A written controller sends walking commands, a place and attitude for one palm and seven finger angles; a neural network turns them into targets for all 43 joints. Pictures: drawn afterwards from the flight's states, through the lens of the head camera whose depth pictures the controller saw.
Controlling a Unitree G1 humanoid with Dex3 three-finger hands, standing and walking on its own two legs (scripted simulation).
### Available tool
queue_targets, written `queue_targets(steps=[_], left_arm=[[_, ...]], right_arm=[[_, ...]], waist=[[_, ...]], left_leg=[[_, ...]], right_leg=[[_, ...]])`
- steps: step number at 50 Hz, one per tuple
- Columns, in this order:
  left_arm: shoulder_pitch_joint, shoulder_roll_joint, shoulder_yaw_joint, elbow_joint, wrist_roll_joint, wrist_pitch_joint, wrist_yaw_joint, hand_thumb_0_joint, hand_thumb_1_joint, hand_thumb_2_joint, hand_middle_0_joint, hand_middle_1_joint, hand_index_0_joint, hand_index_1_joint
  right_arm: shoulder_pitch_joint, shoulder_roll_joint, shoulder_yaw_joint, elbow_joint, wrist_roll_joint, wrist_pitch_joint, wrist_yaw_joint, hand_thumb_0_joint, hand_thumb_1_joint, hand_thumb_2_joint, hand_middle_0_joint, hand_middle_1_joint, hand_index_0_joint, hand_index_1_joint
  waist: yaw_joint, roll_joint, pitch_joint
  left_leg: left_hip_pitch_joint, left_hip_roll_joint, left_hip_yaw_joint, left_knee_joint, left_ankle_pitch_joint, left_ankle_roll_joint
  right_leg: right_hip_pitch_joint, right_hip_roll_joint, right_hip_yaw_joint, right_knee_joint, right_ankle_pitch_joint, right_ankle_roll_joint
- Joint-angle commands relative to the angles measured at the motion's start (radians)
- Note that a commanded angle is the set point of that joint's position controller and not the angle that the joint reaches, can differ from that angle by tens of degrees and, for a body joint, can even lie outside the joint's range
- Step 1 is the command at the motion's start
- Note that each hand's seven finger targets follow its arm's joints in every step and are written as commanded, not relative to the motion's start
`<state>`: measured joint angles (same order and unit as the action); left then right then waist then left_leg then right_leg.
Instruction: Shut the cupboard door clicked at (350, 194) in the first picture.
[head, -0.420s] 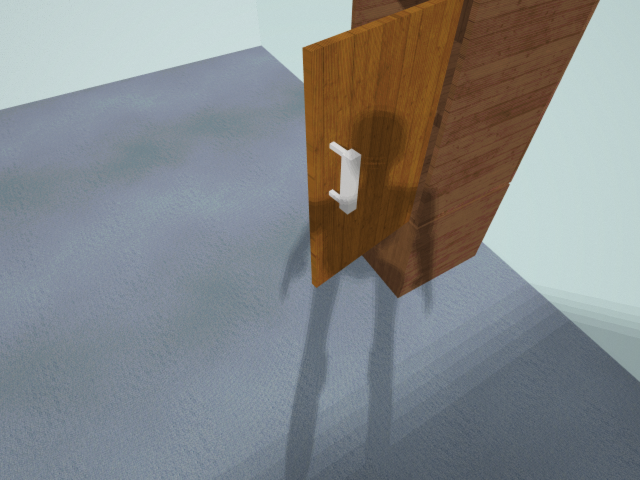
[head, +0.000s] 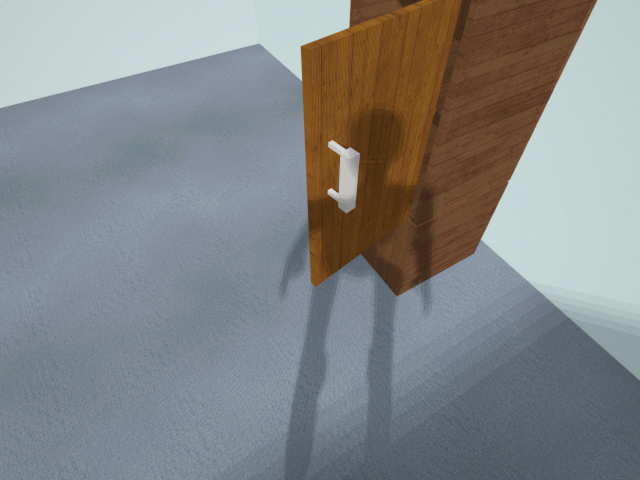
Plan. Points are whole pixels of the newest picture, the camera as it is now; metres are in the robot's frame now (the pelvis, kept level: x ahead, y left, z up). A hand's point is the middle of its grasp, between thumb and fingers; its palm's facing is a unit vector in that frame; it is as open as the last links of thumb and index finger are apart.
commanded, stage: look at it before walking up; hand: left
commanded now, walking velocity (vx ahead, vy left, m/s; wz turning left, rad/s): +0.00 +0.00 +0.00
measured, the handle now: (340, 176) +0.62 +0.00 +0.00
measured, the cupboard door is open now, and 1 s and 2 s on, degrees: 100 100 100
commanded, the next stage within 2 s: walk around to get in front in 0.42 s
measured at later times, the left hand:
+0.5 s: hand out of the picture +0.05 +0.22 -0.17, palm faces -0.02 -0.96 -0.27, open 7.4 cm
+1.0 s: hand out of the picture +0.07 +0.17 -0.18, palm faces -0.15 -0.95 -0.28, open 7.4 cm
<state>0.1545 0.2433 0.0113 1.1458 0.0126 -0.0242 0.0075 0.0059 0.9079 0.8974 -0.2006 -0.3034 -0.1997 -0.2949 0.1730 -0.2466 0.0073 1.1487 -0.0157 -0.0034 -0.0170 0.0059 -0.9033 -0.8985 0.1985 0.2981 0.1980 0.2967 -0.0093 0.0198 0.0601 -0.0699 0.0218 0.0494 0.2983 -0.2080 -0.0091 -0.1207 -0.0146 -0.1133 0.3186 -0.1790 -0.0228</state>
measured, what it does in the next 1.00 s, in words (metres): stands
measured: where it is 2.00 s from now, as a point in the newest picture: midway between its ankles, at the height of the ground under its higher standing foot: outside the picture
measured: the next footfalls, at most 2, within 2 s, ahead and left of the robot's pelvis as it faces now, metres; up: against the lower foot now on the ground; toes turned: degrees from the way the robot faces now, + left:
left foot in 1.52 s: +0.09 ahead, +0.09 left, +0.00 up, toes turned -30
right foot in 1.92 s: -0.07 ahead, -0.12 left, +0.00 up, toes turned -47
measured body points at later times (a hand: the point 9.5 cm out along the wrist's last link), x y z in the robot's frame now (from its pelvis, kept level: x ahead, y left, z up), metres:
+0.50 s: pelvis +0.00 +0.00 +0.00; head +0.02 +0.00 +0.45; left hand +0.05 +0.27 -0.15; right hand +0.04 -0.26 -0.16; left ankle -0.03 +0.12 -0.75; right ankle +0.00 -0.10 -0.75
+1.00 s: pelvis -0.02 -0.03 -0.03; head +0.03 -0.06 +0.42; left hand +0.08 +0.22 -0.16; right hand -0.03 -0.27 -0.20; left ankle -0.03 +0.12 -0.74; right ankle -0.03 -0.11 -0.75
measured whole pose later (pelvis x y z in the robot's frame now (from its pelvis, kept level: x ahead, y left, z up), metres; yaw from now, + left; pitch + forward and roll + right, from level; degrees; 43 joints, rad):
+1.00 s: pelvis -0.02 -0.03 -0.03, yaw -11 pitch -1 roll +2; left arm 0.18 0.20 0.08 0.98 0.03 0.03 -0.02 0.01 0.91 0.90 -0.20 -0.30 -0.20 -0.29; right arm 0.21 -0.22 -0.05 1.03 -0.02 0.04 -0.04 0.01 -0.90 -0.90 0.20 0.30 0.20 0.30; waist 0.02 0.04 0.13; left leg -0.24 0.11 0.18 0.72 -0.44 -0.04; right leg -0.32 0.00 -0.03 0.68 -0.33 -0.04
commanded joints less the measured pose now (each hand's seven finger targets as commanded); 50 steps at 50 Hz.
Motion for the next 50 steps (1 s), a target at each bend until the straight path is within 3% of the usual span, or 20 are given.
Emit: queue_targets(steps=[1, 26, 27, 30, 35, 38, 40, 41, 42, 43, 45, 46, 47, 48, 49, 50], left_arm=[[0.012, 0.166, 0.031, -0.041, -0.004, -0.015, 0.015, 0.0, 0.9, 0.9, -0.2, -0.3, -0.2, -0.3], [0.007, 0.169, 0.029, -0.041, -0.004, -0.015, 0.015, 0.0, 0.9, 0.9, -0.2, -0.3, -0.2, -0.3], [0.006, 0.169, 0.03, -0.042, -0.004, -0.013, 0.015, 0.0, 0.9, 0.9, -0.2, -0.3, -0.2, -0.3], [0.035, 0.105, 0.027, -0.043, -0.003, 0.012, 0.018, 0.0, 0.9, 0.9, -0.2, -0.3, -0.2, -0.3], [0.031, 0.131, 0.059, -0.094, 0.005, 0.043, 0.008, 0.0, 0.9, 0.9, -0.2, -0.3, -0.2, -0.3], [0.02, 0.117, 0.068, -0.139, 0.011, 0.058, -0.004, 0.0, 0.9, 0.9, -0.2, -0.3, -0.2, -0.3], [0.016, 0.094, 0.072, -0.166, 0.013, 0.066, -0.012, 0.0, 0.9, 0.9, -0.2, -0.3, -0.2, -0.3], [0.006, 0.078, 0.076, -0.182, 0.015, 0.073, -0.016, 0.0, 0.9, 0.9, -0.2, -0.3, -0.2, -0.3], [-0.001, 0.071, 0.081, -0.196, 0.015, 0.077, -0.019, 0.0, 0.9, 0.9, -0.2, -0.3, -0.2, -0.3], [-0.006, 0.068, 0.085, -0.207, 0.014, 0.077, -0.022, 0.0, 0.9, 0.9, -0.2, -0.3, -0.2, -0.3], [0.031, 0.055, 0.086, -0.21, 0.012, 0.068, -0.026, 0.0, 0.9, 0.9, -0.2, -0.3, -0.2, -0.3], [0.077, 0.053, 0.088, -0.199, 0.011, 0.063, -0.029, 0.0, 0.9, 0.9, -0.2, -0.3, -0.2, -0.3], [0.145, 0.068, 0.096, -0.18, 0.013, 0.057, -0.029, 0.0, 0.9, 0.9, -0.2, -0.3, -0.2, -0.3], [0.207, 0.143, 0.113, -0.165, 0.023, 0.043, -0.02, 0.0, 0.9, 0.9, -0.2, -0.3, -0.2, -0.3], [0.226, 0.239, 0.128, -0.166, 0.022, 0.035, -0.002, 0.0, 0.9, 0.9, -0.2, -0.3, -0.2, -0.3], [0.223, 0.224, 0.122, -0.171, 0.007, 0.039, 0.009, 0.0, 0.9, 0.9, -0.2, -0.3, -0.2, -0.3]], right_arm=[[0.017, -0.147, -0.029, -0.033, -0.004, -0.015, -0.012, 0.0, -0.9, -0.9, 0.2, 0.3, 0.2, 0.3], [0.013, -0.156, -0.031, -0.037, -0.003, -0.018, -0.013, 0.0, -0.9, -0.9, 0.2, 0.3, 0.2, 0.3], [0.016, -0.157, -0.031, -0.037, -0.003, -0.018, -0.015, 0.0, -0.9, -0.9, 0.2, 0.3, 0.2, 0.3], [0.075, -0.077, -0.024, -0.028, -0.004, 0.001, -0.023, 0.0, -0.9, -0.9, 0.2, 0.3, 0.2, 0.3], [0.08, -0.11, -0.055, -0.078, -0.006, 0.02, -0.035, 0.0, -0.9, -0.9, 0.2, 0.3, 0.2, 0.3], [0.07, -0.134, -0.073, -0.116, -0.009, 0.024, -0.039, 0.0, -0.9, -0.9, 0.2, 0.3, 0.2, 0.3], [0.065, -0.157, -0.084, -0.135, -0.012, 0.021, -0.041, 0.0, -0.9, -0.9, 0.2, 0.3, 0.2, 0.3], [0.06, -0.161, -0.088, -0.143, -0.015, 0.016, -0.04, 0.0, -0.9, -0.9, 0.2, 0.3, 0.2, 0.3], [0.058, -0.161, -0.087, -0.151, -0.018, 0.012, -0.04, 0.0, -0.9, -0.9, 0.2, 0.3, 0.2, 0.3], [0.054, -0.153, -0.085, -0.159, -0.019, 0.009, -0.041, 0.0, -0.9, -0.9, 0.2, 0.3, 0.2, 0.3], [0.006, -0.157, -0.091, -0.182, -0.022, 0.005, -0.04, 0.0, -0.9, -0.9, 0.2, 0.3, 0.2, 0.3], [-0.016, -0.162, -0.092, -0.19, -0.021, 0.008, -0.039, 0.0, -0.9, -0.9, 0.2, 0.3, 0.2, 0.3], [-0.036, -0.166, -0.096, -0.199, -0.014, 0.013, -0.037, 0.0, -0.9, -0.9, 0.2, 0.3, 0.2, 0.3], [-0.034, -0.124, -0.095, -0.218, 0.0, 0.02, -0.032, 0.0, -0.9, -0.9, 0.2, 0.3, 0.2, 0.3], [-0.043, -0.065, -0.084, -0.266, 0.006, 0.026, -0.025, 0.0, -0.9, -0.9, 0.2, 0.3, 0.2, 0.3], [-0.033, -0.093, -0.088, -0.248, 0.006, 0.041, -0.024, 0.0, -0.9, -0.9, 0.2, 0.3, 0.2, 0.3]], waist=[[0.005, -0.022, -0.061], [0.004, -0.015, -0.058], [0.004, -0.009, -0.061], [-0.003, -0.022, -0.055], [-0.006, -0.013, -0.037], [-0.005, 0.03, -0.021], [-0.001, 0.113, -0.015], [0.001, 0.166, -0.003], [-0.001, 0.192, -0.003], [0.003, 0.182, -0.004], [0.034, 0.151, -0.026], [0.057, 0.113, -0.04], [0.09, 0.049, -0.063], [0.113, -0.207, -0.079], [0.11, -0.464, -0.066], [0.101, -0.33, -0.07]], left_leg=[[-0.034, 0.104, -0.081, -0.043, 0.164, 0.023], [-0.028, 0.107, -0.083, -0.048, 0.193, 0.024], [-0.019, 0.111, -0.075, -0.044, 0.19, 0.022], [-0.02, 0.117, -0.032, 0.009, 0.189, 0.009], [-0.039, 0.145, 0.011, 0.082, 0.128, 0.016], [-0.053, 0.2, -0.022, 0.067, 0.056, 0.046], [-0.072, 0.291, -0.094, 0.012, 0.045, 0.102], [-0.075, 0.349, -0.121, -0.017, 0.114, 0.146], [-0.067, 0.381, -0.128, -0.019, 0.2, 0.18], [-0.066, 0.386, -0.105, 0.004, 0.277, 0.188], [-0.071, 0.372, -0.045, 0.092, 0.37, 0.156], [-0.083, 0.339, 0.0, 0.162, 0.36, 0.12], [-0.127, 0.284, 0.055, 0.278, 0.268, 0.07], [-0.252, 0.152, 0.125, 0.515, 0.008, 0.003], [-0.459, 0.002, 0.094, 0.776, -0.429, -0.042], [-0.461, 0.029, -0.053, 0.871, -0.421, -0.03]], right_leg=[[0.047, -0.128, 0.119, -0.046, 0.178, -0.02], [0.049, -0.127, 0.12, -0.039, 0.209, -0.02], [0.04, -0.125, 0.129, -0.037, 0.214, -0.021], [0.002, -0.124, 0.139, 0.012, 0.279, -0.014], [-0.098, -0.103, 0.172, 0.115, 0.28, -0.024], [-0.185, -0.058, 0.165, 0.207, 0.18, -0.016], [-0.241, -0.01, 0.128, 0.366, -0.031, -0.001], [-0.281, 0.002, 0.102, 0.497, -0.221, 0.011], [-0.312, -0.002, 0.11, 0.588, -0.317, 0.014], [-0.318, -0.017, 0.127, 0.612, -0.338, 0.013], [-0.252, -0.036, 0.116, 0.507, -0.319, 0.007], [-0.178, -0.029, 0.091, 0.401, -0.239, 0.008], [-0.082, -0.02, 0.08, 0.257, -0.085, 0.01], [0.017, -0.134, 0.284, 0.053, 0.19, -0.028], [0.045, -0.349, 0.629, -0.022, 0.478, -0.135], [0.017, -0.35, 0.608, -0.025, 0.37, -0.19]])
